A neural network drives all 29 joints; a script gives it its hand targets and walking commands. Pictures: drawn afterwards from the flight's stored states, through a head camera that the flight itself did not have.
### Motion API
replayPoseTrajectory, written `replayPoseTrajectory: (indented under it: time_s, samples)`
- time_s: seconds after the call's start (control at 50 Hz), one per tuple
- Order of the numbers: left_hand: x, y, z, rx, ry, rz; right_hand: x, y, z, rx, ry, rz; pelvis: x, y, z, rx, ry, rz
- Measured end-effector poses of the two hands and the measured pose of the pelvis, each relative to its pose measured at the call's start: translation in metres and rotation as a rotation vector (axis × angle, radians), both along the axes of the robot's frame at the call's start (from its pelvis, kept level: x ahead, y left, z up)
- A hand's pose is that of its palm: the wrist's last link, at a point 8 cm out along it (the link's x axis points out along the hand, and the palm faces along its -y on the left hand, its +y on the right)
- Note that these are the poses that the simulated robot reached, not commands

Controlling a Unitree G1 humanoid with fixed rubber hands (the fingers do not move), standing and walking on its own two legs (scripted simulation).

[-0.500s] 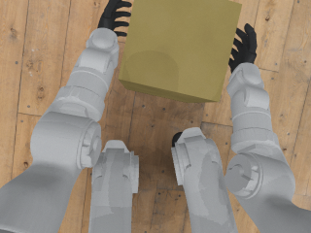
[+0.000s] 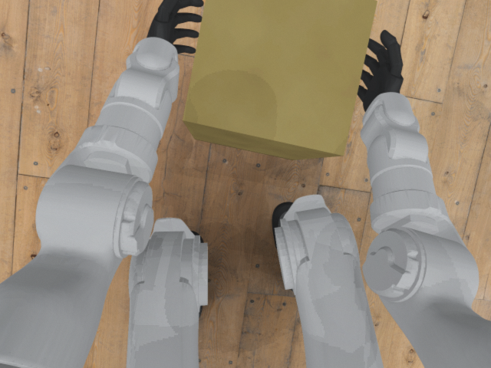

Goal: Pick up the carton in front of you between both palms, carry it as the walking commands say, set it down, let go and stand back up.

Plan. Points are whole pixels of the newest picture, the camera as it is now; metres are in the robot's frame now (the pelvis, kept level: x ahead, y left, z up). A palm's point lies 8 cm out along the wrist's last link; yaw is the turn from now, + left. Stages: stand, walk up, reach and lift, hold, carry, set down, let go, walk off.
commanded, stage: set down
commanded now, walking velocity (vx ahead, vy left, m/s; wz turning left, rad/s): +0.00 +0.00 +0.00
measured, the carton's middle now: (264, 86) +0.50 -0.08 -0.25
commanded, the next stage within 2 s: let go in 1.60 s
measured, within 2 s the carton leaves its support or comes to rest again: neither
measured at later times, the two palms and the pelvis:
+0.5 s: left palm (144, 56) +0.54 +0.10 -0.20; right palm (396, 109) +0.44 -0.27 -0.19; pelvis -0.01 +0.00 -0.01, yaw -1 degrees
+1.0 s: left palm out of the picture +0.56 +0.09 -0.05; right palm (481, 86) +0.44 -0.28 -0.05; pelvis +0.00 -0.01 +0.07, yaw -1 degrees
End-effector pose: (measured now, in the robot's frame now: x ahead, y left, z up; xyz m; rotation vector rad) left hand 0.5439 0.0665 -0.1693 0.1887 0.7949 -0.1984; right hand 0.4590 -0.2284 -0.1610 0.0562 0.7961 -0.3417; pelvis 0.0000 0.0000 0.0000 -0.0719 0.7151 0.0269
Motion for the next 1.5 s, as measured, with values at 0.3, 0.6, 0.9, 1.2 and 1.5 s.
replayPoseTrajectory:
  time_s: [0.3,0.6,0.9,1.2,1.5]
  samples:
    - [0.001,0.002,-0.004,-0.026,-0.022,-0.025,-0.001,-0.002,-0.004,0.003,-0.007,0.024,-0.006,0.002,-0.006,-0.008,-0.031,-0.007]
    - [0.003,0.029,-0.026,-0.014,-0.105,0.034,-0.013,-0.05,-0.024,-0.061,-0.031,-0.062,-0.007,-0.009,-0.011,0.012,-0.053,-0.025]
    - [0.016,0.015,0.093,0.008,-0.144,0.05,-0.016,-0.049,0.083,-0.035,-0.128,-0.087,-0.003,-0.014,0.045,0.039,0.0,-0.057]
    - [0.018,0.029,0.172,-0.003,-0.164,0.046,-0.013,-0.048,0.169,-0.054,-0.145,-0.072,0.009,-0.012,0.115,0.037,0.095,-0.053]
    - [0.02,0.031,0.269,-0.002,-0.156,0.028,-0.017,-0.052,0.266,-0.046,-0.153,-0.07,0.028,-0.01,0.198,0.04,0.103,-0.057]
